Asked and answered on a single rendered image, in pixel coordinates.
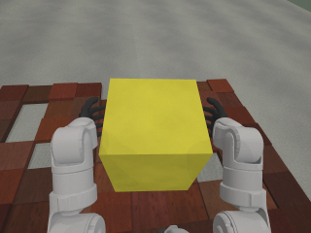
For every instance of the right robot shin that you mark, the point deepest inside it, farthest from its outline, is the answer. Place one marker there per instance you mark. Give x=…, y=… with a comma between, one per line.
x=171, y=227

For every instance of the carton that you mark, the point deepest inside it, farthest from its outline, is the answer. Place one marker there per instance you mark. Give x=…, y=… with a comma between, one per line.
x=154, y=135

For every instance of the left robot hand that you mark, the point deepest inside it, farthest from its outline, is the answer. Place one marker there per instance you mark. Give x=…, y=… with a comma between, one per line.
x=87, y=111

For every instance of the robot right upper arm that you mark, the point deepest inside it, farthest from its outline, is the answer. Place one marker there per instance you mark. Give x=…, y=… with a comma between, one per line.
x=239, y=222

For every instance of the right robot hand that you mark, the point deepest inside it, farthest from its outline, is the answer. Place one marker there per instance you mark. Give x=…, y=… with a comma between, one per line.
x=216, y=114

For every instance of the robot right forearm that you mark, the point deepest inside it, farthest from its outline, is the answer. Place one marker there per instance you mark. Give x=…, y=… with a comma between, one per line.
x=243, y=164

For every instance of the robot left forearm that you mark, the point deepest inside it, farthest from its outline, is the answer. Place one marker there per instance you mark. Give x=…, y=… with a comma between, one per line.
x=73, y=187

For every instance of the robot left upper arm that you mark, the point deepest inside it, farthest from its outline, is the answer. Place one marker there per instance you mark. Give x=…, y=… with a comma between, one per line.
x=79, y=223

